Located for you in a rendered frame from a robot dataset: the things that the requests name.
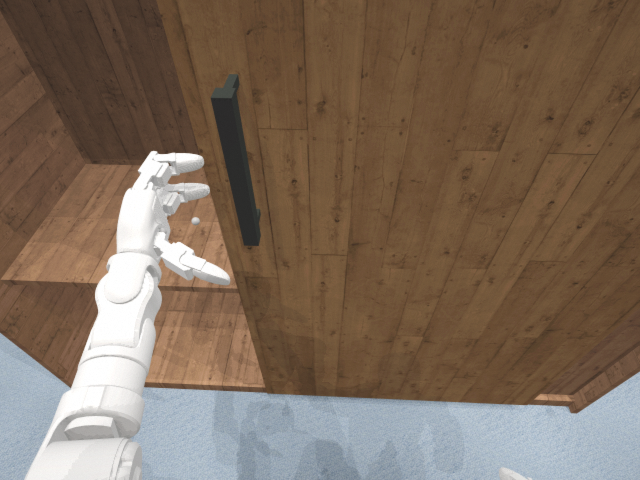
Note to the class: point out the left robot hand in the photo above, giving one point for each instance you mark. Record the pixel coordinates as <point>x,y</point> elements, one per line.
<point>145,208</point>

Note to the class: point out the left robot upper arm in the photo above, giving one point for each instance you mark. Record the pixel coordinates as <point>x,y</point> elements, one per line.
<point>93,459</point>

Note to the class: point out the handle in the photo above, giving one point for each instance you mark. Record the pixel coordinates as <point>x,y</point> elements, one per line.
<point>227,115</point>

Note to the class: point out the robot left forearm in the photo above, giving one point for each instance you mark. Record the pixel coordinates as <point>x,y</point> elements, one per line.
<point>105,400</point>

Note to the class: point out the wardrobe door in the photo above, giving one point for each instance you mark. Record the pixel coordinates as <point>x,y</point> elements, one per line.
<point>449,189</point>
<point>620,342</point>

